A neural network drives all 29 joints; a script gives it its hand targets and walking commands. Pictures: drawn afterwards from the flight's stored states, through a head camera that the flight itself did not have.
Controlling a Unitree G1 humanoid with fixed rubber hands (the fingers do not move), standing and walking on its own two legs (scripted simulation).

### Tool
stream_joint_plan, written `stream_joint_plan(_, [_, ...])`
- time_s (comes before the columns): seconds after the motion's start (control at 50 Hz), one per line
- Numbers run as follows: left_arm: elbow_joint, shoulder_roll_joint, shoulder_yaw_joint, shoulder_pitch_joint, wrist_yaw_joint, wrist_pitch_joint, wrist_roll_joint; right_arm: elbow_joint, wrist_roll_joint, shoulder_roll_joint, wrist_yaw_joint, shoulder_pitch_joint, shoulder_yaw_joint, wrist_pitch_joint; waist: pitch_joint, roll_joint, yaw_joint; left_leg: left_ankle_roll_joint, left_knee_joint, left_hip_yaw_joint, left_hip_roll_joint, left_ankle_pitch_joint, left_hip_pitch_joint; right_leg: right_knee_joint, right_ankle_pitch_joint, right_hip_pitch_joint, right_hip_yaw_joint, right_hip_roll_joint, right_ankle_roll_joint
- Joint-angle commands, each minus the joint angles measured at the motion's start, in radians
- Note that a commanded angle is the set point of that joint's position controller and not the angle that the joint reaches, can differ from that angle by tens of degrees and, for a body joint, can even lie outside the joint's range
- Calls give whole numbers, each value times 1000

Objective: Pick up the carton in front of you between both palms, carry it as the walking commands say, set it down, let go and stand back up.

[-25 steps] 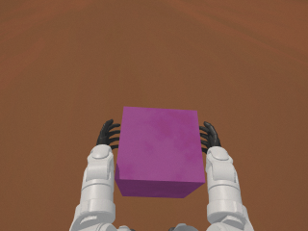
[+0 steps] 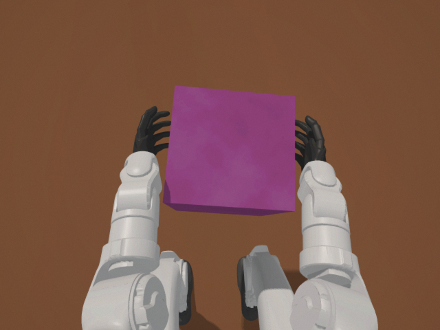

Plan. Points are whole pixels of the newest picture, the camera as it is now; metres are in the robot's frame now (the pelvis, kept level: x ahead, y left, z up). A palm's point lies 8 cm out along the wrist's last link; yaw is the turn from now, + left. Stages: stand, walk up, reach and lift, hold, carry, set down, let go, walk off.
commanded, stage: set down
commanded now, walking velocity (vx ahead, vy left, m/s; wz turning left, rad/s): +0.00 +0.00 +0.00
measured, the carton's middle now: (225, 163) +0.43 -0.03 -0.15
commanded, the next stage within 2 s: none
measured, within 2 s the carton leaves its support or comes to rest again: rests again in 1.44 s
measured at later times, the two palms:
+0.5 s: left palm (167, 155) +0.48 +0.10 -0.22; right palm (290, 171) +0.43 -0.19 -0.22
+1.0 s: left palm (179, 160) +0.52 +0.09 -0.38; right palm (278, 176) +0.45 -0.21 -0.37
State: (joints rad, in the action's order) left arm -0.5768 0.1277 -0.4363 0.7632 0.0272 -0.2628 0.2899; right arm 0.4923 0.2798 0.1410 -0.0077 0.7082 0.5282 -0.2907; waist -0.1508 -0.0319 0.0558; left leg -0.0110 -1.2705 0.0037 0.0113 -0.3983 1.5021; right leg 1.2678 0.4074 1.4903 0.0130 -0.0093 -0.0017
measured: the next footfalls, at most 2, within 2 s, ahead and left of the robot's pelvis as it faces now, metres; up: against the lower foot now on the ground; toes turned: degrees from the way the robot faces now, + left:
none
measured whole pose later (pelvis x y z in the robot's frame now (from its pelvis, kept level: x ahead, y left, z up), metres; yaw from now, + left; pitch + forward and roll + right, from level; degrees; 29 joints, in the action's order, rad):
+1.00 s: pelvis -0.04 +0.01 -0.23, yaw -2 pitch +44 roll -3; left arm -0.95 -0.21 -0.20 1.37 0.08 -0.24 0.11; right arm 0.71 0.09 -0.05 0.10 1.20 0.50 -0.27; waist 0.14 -0.02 0.11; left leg -0.02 -2.06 0.01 0.03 -0.52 2.32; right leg 2.04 0.53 2.29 0.01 0.00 -0.03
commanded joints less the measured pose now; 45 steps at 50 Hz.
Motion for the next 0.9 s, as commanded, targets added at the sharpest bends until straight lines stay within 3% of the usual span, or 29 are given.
stream_joint_plan(0.0, [-120, 865, 506, 511, -229, -13, -92, 88, -103, 841, -232, 559, -551, -8, -767, 1, 26, 6, 56, 21, 154, 114, -319, -60, -168, -318, -8, 154, -18])
stream_joint_plan(0.3, [-171, 826, 538, 710, -194, -17, -170, 76, -181, 804, -195, 773, -563, -8, -992, -39, 51, 21, -215, -14, 169, 140, -110, 212, -190, -75, 42, 168, -41])
stream_joint_plan(0.62, [-268, 715, 496, 899, -172, -4, -184, 105, -209, 699, -189, 967, -496, 7, -964, -68, 74, 9, -425, -23, 161, 113, 30, 421, -145, 178, 80, 156, -52])
stream_joint_plan(0.88, [-327, 613, 554, 1043, -169, 32, -257, 109, -285, 595, -169, 1131, -507, 57, -939, -88, 100, -3, -610, -19, 132, 121, 79, 592, -149, 243, 92, 124, -53])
